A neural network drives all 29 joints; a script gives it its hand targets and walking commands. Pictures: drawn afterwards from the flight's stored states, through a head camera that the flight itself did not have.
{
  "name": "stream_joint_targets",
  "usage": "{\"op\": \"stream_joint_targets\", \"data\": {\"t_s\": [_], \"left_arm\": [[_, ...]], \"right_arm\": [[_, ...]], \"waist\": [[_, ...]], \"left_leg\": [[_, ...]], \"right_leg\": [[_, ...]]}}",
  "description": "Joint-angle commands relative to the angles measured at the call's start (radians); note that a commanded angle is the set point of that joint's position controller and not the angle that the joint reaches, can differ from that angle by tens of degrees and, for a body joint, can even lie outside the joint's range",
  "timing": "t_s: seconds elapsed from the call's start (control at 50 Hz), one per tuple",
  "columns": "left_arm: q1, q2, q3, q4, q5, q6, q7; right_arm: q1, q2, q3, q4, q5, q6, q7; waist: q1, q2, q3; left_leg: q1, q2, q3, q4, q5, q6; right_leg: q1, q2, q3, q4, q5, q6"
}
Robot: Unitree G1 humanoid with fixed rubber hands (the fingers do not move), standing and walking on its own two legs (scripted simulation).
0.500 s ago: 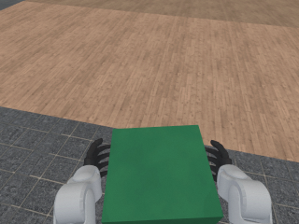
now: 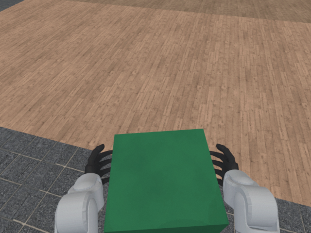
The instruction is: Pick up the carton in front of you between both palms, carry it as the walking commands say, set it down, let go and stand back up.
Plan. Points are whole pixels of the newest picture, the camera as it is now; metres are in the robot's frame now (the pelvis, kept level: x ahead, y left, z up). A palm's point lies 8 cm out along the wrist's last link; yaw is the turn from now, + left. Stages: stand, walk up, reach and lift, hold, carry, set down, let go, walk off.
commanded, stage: carry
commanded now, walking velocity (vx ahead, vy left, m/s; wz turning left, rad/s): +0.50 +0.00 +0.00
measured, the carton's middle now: (162, 193) +0.25 +0.01 +0.00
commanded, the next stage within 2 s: none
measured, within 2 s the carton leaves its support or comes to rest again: neither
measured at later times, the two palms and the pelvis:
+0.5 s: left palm (129, 78) +0.63 +0.15 +0.09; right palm (212, 88) +0.58 -0.15 +0.09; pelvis +0.36 +0.03 +0.01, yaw -6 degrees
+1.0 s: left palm (147, 22) +1.01 +0.11 +0.16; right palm (209, 28) +1.00 -0.19 +0.14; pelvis +0.69 -0.04 +0.00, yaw -3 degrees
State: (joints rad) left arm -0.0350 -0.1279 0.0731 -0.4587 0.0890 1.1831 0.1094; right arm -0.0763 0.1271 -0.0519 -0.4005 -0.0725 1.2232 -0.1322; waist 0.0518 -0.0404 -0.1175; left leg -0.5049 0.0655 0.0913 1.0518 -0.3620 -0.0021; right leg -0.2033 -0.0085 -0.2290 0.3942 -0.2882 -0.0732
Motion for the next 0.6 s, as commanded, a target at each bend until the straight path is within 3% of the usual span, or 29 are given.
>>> {"op": "stream_joint_targets", "data": {"t_s": [0.0, 0.06, 0.1, 0.12, 0.14, 0.16, 0.18, 0.2, 0.22, 0.24, 0.26, 0.28, 0.32, 0.36, 0.4, 0.44, 0.52, 0.56, 0.58], "left_arm": [[-0.429, -0.881, -0.754, -0.110, -0.419, 0.014, -0.214], [-0.403, -0.830, -0.727, -0.136, -0.419, 0.021, -0.206], [-0.398, -0.792, -0.701, -0.148, -0.407, 0.029, -0.195], [-0.394, -0.775, -0.687, -0.148, -0.398, 0.035, -0.189], [-0.387, -0.758, -0.674, -0.135, -0.382, 0.043, -0.183], [-0.393, -0.738, -0.660, -0.130, -0.368, 0.050, -0.177], [-0.404, -0.728, -0.649, -0.132, -0.359, 0.060, -0.172], [-0.394, -0.736, -0.650, -0.128, -0.357, 0.067, -0.174], [-0.376, -0.756, -0.647, -0.096, -0.346, 0.065, -0.176], [-0.375, -0.791, -0.638, -0.091, -0.342, 0.055, -0.180], [-0.375, -0.826, -0.637, -0.072, -0.336, 0.046, -0.186], [-0.372, -0.854, -0.645, -0.045, -0.321, 0.038, -0.188], [-0.369, -0.906, -0.667, -0.047, -0.315, 0.014, -0.189], [-0.366, -0.932, -0.684, -0.057, -0.308, -0.003, -0.185], [-0.370, -0.938, -0.695, -0.078, -0.310, -0.012, -0.180], [-0.376, -0.925, -0.711, -0.104, -0.321, -0.013, -0.175], [-0.411, -0.843, -0.721, -0.161, -0.347, 0.017, -0.167], [-0.449, -0.788, -0.711, -0.189, -0.368, 0.039, -0.160], [-0.459, -0.758, -0.699, -0.194, -0.377, 0.051, -0.155]], "right_arm": [[-0.361, 0.900, 0.634, -0.142, 0.270, -0.060, 0.158], [-0.395, 0.867, 0.654, -0.221, 0.287, -0.048, 0.141], [-0.421, 0.838, 0.668, -0.248, 0.306, -0.035, 0.136], [-0.426, 0.826, 0.676, -0.250, 0.316, -0.027, 0.135], [-0.420, 0.812, 0.677, -0.237, 0.323, -0.019, 0.137], [-0.422, 0.810, 0.682, -0.230, 0.333, -0.011, 0.140], [-0.424, 0.782, 0.676, -0.217, 0.338, -0.006, 0.143], [-0.419, 0.796, 0.674, -0.190, 0.351, -0.004, 0.146], [-0.421, 0.824, 0.681, -0.183, 0.364, -0.001, 0.153], [-0.451, 0.857, 0.698, -0.197, 0.381, -0.006, 0.161], [-0.459, 0.890, 0.709, -0.198, 0.387, -0.015, 0.169], [-0.470, 0.921, 0.722, -0.196, 0.395, -0.022, 0.178], [-0.488, 0.962, 0.736, -0.195, 0.411, -0.040, 0.195], [-0.469, 0.956, 0.735, -0.182, 0.411, -0.048, 0.209], [-0.460, 0.949, 0.734, -0.190, 0.410, -0.054, 0.216], [-0.457, 0.920, 0.724, -0.219, 0.402, -0.054, 0.213], [-0.428, 0.834, 0.693, -0.245, 0.376, -0.029, 0.190], [-0.456, 0.782, 0.675, -0.268, 0.368, -0.008, 0.172], [-0.478, 0.754, 0.667, -0.283, 0.367, 0.004, 0.162]], "waist": [[-0.023, -0.069, -0.080], [-0.024, -0.141, -0.066], [-0.037, -0.162, -0.095], [-0.046, -0.154, -0.121], [-0.063, -0.123, -0.175], [-0.087, -0.078, -0.236], [-0.095, 0.147, -0.326], [-0.078, 0.309, -0.341], [-0.081, 0.224, -0.330], [-0.081, 0.120, -0.301], [-0.080, 0.068, -0.259], [-0.082, 0.070, -0.246], [-0.075, 0.118, -0.228], [-0.072, 0.172, -0.212], [-0.071, 0.183, -0.183], [-0.070, 0.194, -0.142], [-0.078, 0.212, -0.077], [-0.070, 0.196, -0.071], [-0.057, 0.170, -0.093]], "left_leg": [[-0.117, -0.004, 0.092, -0.410, 0.212, 0.000], [-0.004, -0.050, 0.158, -0.512, 0.300, 0.024], [0.126, -0.082, 0.196, -0.537, 0.326, 0.037], [0.224, -0.107, 0.219, -0.562, 0.341, 0.042], [0.387, -0.130, 0.224, -0.580, 0.302, 0.054], [0.602, -0.058, 0.144, -0.571, 0.249, 0.084], [0.804, 0.202, -0.274, -0.630, 0.151, 0.190], [0.868, 0.355, -0.623, -0.752, 0.291, 0.298], [0.817, 0.363, -0.590, -0.773, 0.367, 0.309], [0.764, 0.341, -0.475, -0.754, 0.448, 0.271], [0.673, 0.319, -0.393, -0.744, 0.501, 0.229], [0.603, 0.290, -0.296, -0.787, 0.449, 0.186], [0.542, 0.258, -0.204, -0.835, 0.370, 0.141], [0.529, 0.246, -0.121, -0.880, 0.338, 0.141], [0.510, 0.213, -0.047, -0.891, 0.321, 0.133], [0.519, 0.185, 0.011, -0.884, 0.362, 0.120], [0.553, 0.184, 0.052, -0.842, 0.431, 0.108], [0.523, 0.174, 0.078, -0.763, 0.474, 0.093], [0.491, 0.150, 0.115, -0.663, 0.555, 0.074]], "right_leg": [[0.264, -0.224, 0.186, -0.182, 0.505, -0.055], [0.247, -0.219, 0.119, -0.140, 0.638, -0.034], [0.230, -0.210, 0.063, -0.039, 0.792, -0.017], [0.209, -0.190, 0.023, 0.049, 0.847, -0.002], [0.148, -0.153, -0.007, 0.191, 0.822, 0.019], [-0.001, -0.130, -0.008, 0.377, 0.662, 0.042], [-0.242, -0.045, 0.004, 0.700, 0.354, 0.082], [-0.445, 0.055, 0.099, 0.932, -0.150, 0.089], [-0.497, 0.001, 0.209, 1.040, -0.184, 0.060], [-0.502, -0.057, 0.238, 1.001, -0.153, 0.031], [-0.472, -0.087, 0.249, 0.926, -0.136, 0.035], [-0.418, -0.114, 0.248, 0.813, -0.073, 0.036], [-0.369, -0.098, 0.188, 0.645, -0.053, 0.044], [-0.367, -0.090, 0.144, 0.505, 0.015, 0.052], [-0.326, -0.089, 0.115, 0.381, 0.109, 0.061], [-0.316, -0.067, 0.067, 0.258, 0.154, 0.066], [-0.303, -0.050, -0.002, 0.140, 0.203, 0.056], [-0.206, -0.031, -0.038, 0.098, 0.206, 0.049], [-0.102, -0.005, -0.061, 0.081, 0.178, 0.041]]}}
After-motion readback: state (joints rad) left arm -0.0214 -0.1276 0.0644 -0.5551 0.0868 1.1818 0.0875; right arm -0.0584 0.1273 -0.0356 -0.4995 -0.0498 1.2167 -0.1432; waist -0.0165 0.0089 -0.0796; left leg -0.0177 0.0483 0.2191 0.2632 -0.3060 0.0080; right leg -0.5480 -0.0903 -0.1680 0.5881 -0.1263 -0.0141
